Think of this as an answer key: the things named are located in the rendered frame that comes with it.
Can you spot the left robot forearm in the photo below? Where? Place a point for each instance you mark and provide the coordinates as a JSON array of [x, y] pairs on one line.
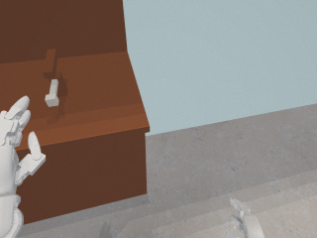
[[11, 217]]

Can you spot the tap lever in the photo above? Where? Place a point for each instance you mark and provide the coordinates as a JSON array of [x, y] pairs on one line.
[[51, 98]]

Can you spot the right robot hand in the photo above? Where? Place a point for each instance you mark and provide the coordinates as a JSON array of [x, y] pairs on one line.
[[249, 226]]

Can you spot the counter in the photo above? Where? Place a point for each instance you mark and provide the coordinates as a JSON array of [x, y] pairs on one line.
[[95, 138]]

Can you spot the left robot hand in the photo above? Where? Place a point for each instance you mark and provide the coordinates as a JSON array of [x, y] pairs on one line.
[[12, 124]]

